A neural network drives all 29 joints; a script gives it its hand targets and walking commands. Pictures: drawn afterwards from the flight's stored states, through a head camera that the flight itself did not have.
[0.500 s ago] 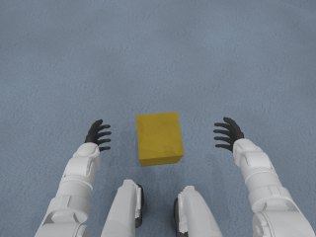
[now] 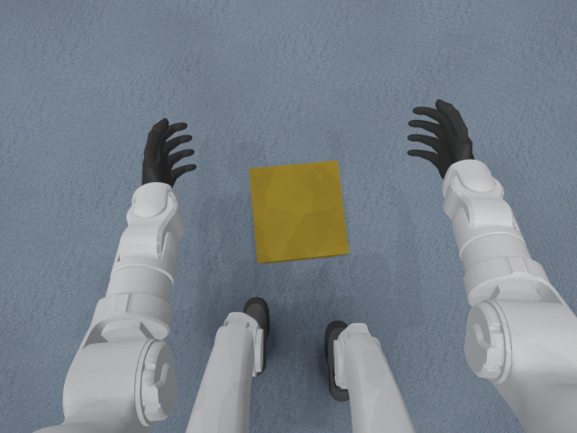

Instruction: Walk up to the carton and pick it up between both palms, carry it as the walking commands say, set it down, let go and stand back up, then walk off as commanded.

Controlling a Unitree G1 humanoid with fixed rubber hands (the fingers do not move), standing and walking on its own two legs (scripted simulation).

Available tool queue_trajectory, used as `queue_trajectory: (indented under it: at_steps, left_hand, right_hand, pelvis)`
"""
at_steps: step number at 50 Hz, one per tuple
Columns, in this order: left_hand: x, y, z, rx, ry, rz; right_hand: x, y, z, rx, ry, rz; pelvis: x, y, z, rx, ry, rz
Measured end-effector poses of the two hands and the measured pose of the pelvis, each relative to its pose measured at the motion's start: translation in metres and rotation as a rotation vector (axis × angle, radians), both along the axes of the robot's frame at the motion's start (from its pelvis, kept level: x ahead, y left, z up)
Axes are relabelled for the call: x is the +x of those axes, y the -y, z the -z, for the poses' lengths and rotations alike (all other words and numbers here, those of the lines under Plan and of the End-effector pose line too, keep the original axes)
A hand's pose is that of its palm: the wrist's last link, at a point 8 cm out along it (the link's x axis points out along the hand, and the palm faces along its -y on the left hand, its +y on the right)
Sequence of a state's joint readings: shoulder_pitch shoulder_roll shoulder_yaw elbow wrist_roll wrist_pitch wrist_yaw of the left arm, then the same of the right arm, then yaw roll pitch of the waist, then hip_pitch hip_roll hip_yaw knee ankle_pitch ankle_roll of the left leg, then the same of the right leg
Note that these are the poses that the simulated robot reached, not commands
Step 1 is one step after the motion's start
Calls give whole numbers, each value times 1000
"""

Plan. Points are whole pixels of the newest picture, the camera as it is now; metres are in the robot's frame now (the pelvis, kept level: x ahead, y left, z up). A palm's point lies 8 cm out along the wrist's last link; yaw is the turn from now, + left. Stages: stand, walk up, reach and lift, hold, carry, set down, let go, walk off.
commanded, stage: reach and lift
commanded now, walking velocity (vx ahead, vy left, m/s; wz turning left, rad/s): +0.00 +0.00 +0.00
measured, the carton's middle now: (296, 218) +0.45 +0.00 -0.53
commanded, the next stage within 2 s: none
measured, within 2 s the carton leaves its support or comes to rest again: neither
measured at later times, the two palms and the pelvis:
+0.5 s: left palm (181, 194) +0.44 +0.20 -0.21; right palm (420, 175) +0.48 -0.19 -0.21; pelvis -0.02 -0.01 -0.09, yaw +0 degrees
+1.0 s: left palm (210, 209) +0.44 +0.19 -0.37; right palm (394, 197) +0.47 -0.20 -0.36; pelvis -0.05 -0.01 -0.21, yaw -1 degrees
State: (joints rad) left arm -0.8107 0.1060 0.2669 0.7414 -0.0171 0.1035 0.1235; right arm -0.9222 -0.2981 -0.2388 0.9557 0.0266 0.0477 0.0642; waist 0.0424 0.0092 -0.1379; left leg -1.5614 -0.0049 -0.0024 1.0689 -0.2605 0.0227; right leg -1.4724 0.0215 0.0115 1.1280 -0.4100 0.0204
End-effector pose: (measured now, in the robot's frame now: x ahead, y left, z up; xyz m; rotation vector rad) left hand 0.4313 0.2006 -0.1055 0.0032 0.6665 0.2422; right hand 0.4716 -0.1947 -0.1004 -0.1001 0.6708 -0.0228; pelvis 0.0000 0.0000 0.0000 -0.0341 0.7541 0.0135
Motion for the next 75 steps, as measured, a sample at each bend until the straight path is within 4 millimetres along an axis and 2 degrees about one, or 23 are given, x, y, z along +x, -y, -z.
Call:
queue_trajectory:
  at_steps: [7,14,20,28,32,36,42,54,61,67,75]
  left_hand:
    - [9,1,7,5,13,13]
    - [5,5,32,1,-6,19]
    - [0,0,72,2,-9,-8]
    - [6,-5,131,10,12,-18]
    - [9,2,159,-6,16,2]
    - [7,10,185,-15,-2,4]
    - [9,10,210,-6,-10,3]
    - [6,10,288,-14,-44,-19]
    - [-1,7,330,3,-92,12]
    - [3,-9,342,37,-97,-3]
    - [17,-3,350,35,-99,8]
  right_hand:
    - [9,6,5,9,43,-16]
    - [9,3,30,5,26,-22]
    - [5,0,72,-14,9,-11]
    - [7,0,135,-18,16,-9]
    - [5,1,164,-20,9,-5]
    - [3,4,183,-25,21,6]
    - [4,12,208,-22,2,32]
    - [3,-4,289,-11,-37,12]
    - [6,-5,325,-14,-20,12]
    - [-6,-10,357,8,-73,4]
    - [-8,-11,367,5,-40,4]
  pelvis:
    - [3,3,2,1,-64,10]
    - [1,6,17,10,-104,24]
    - [-8,9,51,17,-136,23]
    - [-25,10,108,11,-145,14]
    - [-32,9,132,7,-142,12]
    - [-38,7,153,2,-130,14]
    - [-43,5,179,5,-100,14]
    - [-49,9,227,5,-60,21]
    - [-52,10,254,13,-24,20]
    - [-54,11,269,20,23,31]
    - [-55,8,278,23,41,33]
